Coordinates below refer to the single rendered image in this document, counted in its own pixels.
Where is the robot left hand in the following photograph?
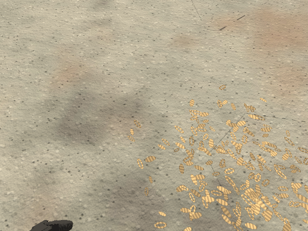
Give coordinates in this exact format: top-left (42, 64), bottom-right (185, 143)
top-left (30, 219), bottom-right (73, 231)

